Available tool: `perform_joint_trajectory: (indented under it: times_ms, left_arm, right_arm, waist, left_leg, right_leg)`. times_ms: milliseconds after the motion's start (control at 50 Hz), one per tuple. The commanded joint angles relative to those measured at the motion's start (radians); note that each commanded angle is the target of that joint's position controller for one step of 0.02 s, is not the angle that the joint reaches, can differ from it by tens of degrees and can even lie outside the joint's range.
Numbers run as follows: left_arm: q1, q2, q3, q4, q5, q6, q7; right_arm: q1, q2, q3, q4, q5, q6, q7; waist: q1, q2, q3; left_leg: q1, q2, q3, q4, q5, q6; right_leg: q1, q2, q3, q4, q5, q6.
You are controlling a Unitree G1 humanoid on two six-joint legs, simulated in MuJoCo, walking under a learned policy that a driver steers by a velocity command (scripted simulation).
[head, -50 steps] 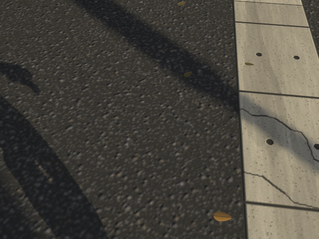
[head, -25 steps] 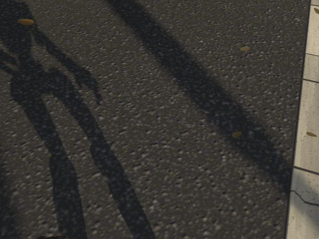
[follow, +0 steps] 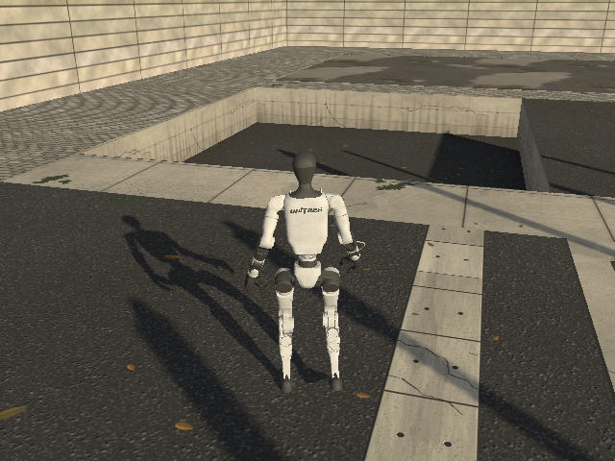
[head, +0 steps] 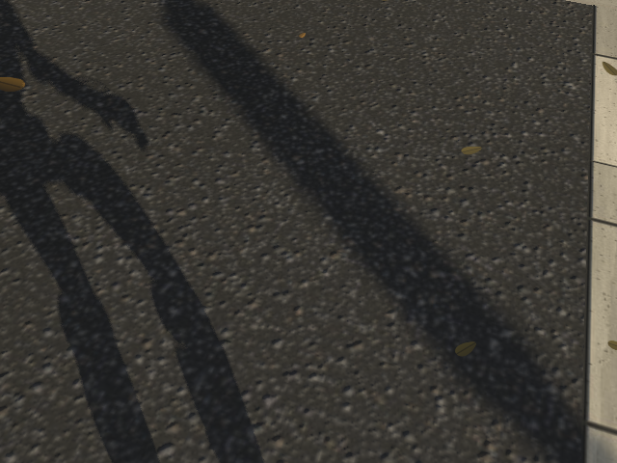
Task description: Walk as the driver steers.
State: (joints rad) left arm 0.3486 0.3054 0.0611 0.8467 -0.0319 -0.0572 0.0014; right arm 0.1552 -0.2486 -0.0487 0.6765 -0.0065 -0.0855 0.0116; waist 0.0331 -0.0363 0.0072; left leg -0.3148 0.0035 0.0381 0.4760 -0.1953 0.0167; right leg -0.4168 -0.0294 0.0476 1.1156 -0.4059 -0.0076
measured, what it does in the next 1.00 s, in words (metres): walks ahead, turning right: right foot, then left foot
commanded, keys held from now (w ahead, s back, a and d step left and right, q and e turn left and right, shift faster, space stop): w+e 0.54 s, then w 0.46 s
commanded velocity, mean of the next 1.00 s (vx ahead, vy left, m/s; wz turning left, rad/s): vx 0.50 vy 0.00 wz -0.41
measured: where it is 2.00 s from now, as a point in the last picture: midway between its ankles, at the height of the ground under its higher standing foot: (465, 269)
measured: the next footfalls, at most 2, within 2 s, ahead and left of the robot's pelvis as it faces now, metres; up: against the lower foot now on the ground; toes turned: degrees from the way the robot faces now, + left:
right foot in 0.36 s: +0.33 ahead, -0.18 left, +0.00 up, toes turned -16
left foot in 0.86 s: +0.67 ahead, -0.09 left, +0.00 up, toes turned -25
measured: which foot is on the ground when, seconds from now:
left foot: down 0.00-0.38, up 0.40-0.84, down 0.86-1.00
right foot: up 0.00-0.34, down 0.36-0.88, up 0.90-1.00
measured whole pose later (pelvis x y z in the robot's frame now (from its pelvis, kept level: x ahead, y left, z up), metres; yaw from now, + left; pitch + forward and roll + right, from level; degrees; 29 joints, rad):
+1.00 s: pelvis +0.55 -0.13 +0.00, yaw -25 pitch +1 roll +0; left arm 0.33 0.30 0.05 0.77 -0.02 -0.05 0.00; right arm 0.19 -0.27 -0.05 0.75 0.00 -0.10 0.03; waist 0.01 -0.03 0.02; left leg -0.35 -0.04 0.03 0.49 -0.17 0.05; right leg -0.37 0.02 0.07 1.15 -0.39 -0.04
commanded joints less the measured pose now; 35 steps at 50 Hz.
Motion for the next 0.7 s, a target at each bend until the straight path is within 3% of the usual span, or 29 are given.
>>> perform_joint_trajectory:
  times_ms: [20, 80, 160, 220, 280, 320, 340, 360, 380, 400, 420, 440, 460, 480, 500, 560, 640, 700]
  left_arm:
    - [-0.046, 0.066, 0.023, -0.098, 0.001, 0.005, -0.002]
    - [-0.09, 0.029, 0.015, -0.129, 0.007, 0.023, -0.009]
    - [-0.192, 0.011, 0.002, -0.167, 0.01, 0.02, -0.033]
    - [-0.288, 0.017, -0.001, -0.207, 0.012, 0.021, -0.05]
    - [-0.341, 0.04, 0.006, -0.244, 0.012, 0.025, -0.062]
    - [-0.294, 0.074, 0.024, -0.25, 0.016, 0.03, -0.064]
    - [-0.18, 0.106, 0.046, -0.225, 0.013, 0.033, -0.061]
    - [-0.009, 0.171, 0.082, -0.176, 0.01, 0.039, -0.047]
    - [0.087, 0.281, 0.112, -0.158, 0.003, 0.048, -0.024]
    - [0.039, 0.321, 0.104, -0.201, 0.004, 0.032, -0.031]
    - [0.041, 0.229, 0.077, -0.204, 0.009, 0.017, -0.04]
    - [0.015, 0.188, 0.065, -0.196, 0.012, 0.006, -0.039]
    - [-0.05, 0.161, 0.056, -0.202, 0.013, 0.001, -0.037]
    - [-0.108, 0.125, 0.045, -0.215, 0.021, 0.0, -0.033]
    - [-0.139, 0.115, 0.039, -0.232, 0.032, 0.0, -0.028]
    - [-0.134, 0.126, 0.043, -0.226, 0.028, -0.009, -0.013]
    - [-0.076, 0.123, 0.04, -0.187, 0.022, -0.01, 0.004]
    - [-0.019, 0.137, 0.041, -0.154, 0.017, -0.01, 0.004]
  right_arm:
    - [0.055, -0.097, -0.035, -0.007, -0.005, -0.015, 0.0]
    - [0.054, -0.127, -0.051, 0.02, -0.005, -0.028, -0.008]
    - [0.07, -0.168, -0.064, 0.049, -0.001, -0.023, -0.019]
    - [0.109, -0.199, -0.074, 0.073, 0.012, -0.014, -0.024]
    - [0.138, -0.226, -0.085, 0.097, 0.029, 0.004, -0.024]
    - [0.134, -0.259, -0.093, 0.1, 0.036, 0.019, -0.028]
    - [0.123, -0.265, -0.093, 0.098, 0.041, 0.029, -0.03]
    - [0.137, -0.239, -0.081, 0.094, 0.035, 0.031, -0.035]
    - [0.181, -0.15, -0.051, 0.06, -0.006, 0.023, -0.034]
    - [0.2, -0.092, -0.021, 0.015, -0.006, -0.011, -0.025]
    - [0.086, -0.186, -0.042, 0.0, 0.034, -0.038, -0.012]
    - [0.038, -0.188, -0.039, -0.015, 0.05, -0.053, -0.007]
    - [0.036, -0.177, -0.038, -0.003, 0.029, -0.058, -0.016]
    - [0.047, -0.189, -0.046, 0.008, 0.006, -0.052, -0.023]
    - [0.064, -0.19, -0.05, 0.012, 0.001, -0.039, -0.021]
    - [0.063, -0.152, -0.042, 0.011, -0.009, -0.013, -0.02]
    - [-0.067, -0.1, -0.018, -0.012, -0.007, -0.014, -0.009]
    - [-0.159, -0.098, -0.011, -0.032, 0.009, -0.023, 0.007]
  waist:
    - [-0.043, 0.17, -0.002]
    - [-0.028, 0.121, 0.018]
    - [-0.055, 0.097, 0.038]
    - [-0.085, 0.084, 0.063]
    - [-0.088, 0.087, 0.076]
    - [-0.044, 0.115, 0.021]
    - [0.026, 0.111, -0.044]
    - [0.104, 0.084, -0.134]
    - [0.095, -0.122, -0.214]
    - [0.028, -0.234, -0.371]
    - [0.092, -0.09, -0.326]
    - [0.076, -0.069, -0.199]
    - [0.027, 0.012, -0.121]
    - [-0.012, 0.001, -0.085]
    - [-0.04, -0.022, -0.071]
    - [-0.056, -0.009, -0.055]
    - [0.0, -0.026, -0.016]
    - [0.046, -0.035, 0.016]
  left_leg:
    - [0.23, 0.27, -0.261, -0.292, 0.055, 0.165]
    - [0.201, 0.276, -0.143, -0.333, 0.2, 0.181]
    - [0.205, 0.25, 0.01, -0.346, 0.246, 0.157]
    - [0.249, 0.265, 0.071, -0.341, 0.243, 0.136]
    - [0.344, 0.293, 0.108, -0.28, 0.337, 0.11]
    - [0.379, 0.289, 0.145, -0.133, 0.665, 0.087]
    - [0.358, 0.265, 0.175, 0.033, 0.793, 0.067]
    - [0.234, 0.224, 0.199, 0.267, 0.747, 0.03]
    - [-0.111, 0.138, 0.207, 0.633, 0.179, -0.031]
    - [-0.388, -0.045, -0.016, 0.89, -0.413, -0.064]
    - [-0.497, 0.01, -0.135, 0.927, -0.357, -0.042]
    - [-0.527, 0.048, -0.118, 0.875, -0.275, -0.017]
    - [-0.475, 0.091, -0.119, 0.784, -0.201, -0.013]
    - [-0.399, 0.118, -0.123, 0.702, -0.155, -0.017]
    - [-0.338, 0.128, -0.127, 0.672, -0.125, -0.023]
    - [-0.299, 0.114, -0.1, 0.557, -0.047, -0.062]
    - [-0.267, 0.087, -0.08, 0.261, 0.235, -0.082]
    - [-0.219, 0.058, -0.071, 0.126, 0.345, -0.072]
  right_leg:
    - [-0.286, -0.102, 0.052, 0.032, 0.097, 0.008]
    - [-0.298, -0.108, 0.048, -0.048, 0.183, 0.027]
    - [-0.256, -0.096, 0.009, -0.282, 0.389, 0.02]
    - [-0.23, -0.08, -0.033, -0.4, 0.423, -0.004]
    - [-0.227, -0.057, -0.07, -0.461, 0.334, -0.045]
    - [-0.109, 0.009, -0.132, -0.471, 0.228, -0.087]
    - [0.047, 0.059, -0.164, -0.507, 0.228, -0.116]
    - [0.314, 0.097, -0.148, -0.542, 0.271, -0.154]
    - [0.625, -0.121, 0.22, -0.574, 0.258, -0.254]
    - [0.805, -0.305, 0.775, -0.767, 0.047, -0.426]
    - [0.779, -0.297, 0.726, -0.833, 0.006, -0.371]
    - [0.66, -0.262, 0.584, -0.831, 0.05, -0.334]
    - [0.506, -0.216, 0.476, -0.829, 0.142, -0.298]
    - [0.387, -0.182, 0.395, -0.839, 0.251, -0.279]
    - [0.308, -0.161, 0.362, -0.861, 0.311, -0.278]
    - [0.211, -0.134, 0.274, -0.896, 0.453, -0.291]
    - [0.183, -0.076, 0.157, -0.905, 0.441, -0.232]
    - [0.194, -0.097, 0.168, -0.909, 0.339, -0.217]
Keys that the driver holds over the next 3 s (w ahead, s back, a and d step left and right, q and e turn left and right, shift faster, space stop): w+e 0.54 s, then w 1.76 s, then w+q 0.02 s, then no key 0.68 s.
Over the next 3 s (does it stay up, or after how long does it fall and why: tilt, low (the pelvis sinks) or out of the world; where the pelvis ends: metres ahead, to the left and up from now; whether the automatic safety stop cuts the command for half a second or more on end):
stays up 1.37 -0.56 0.00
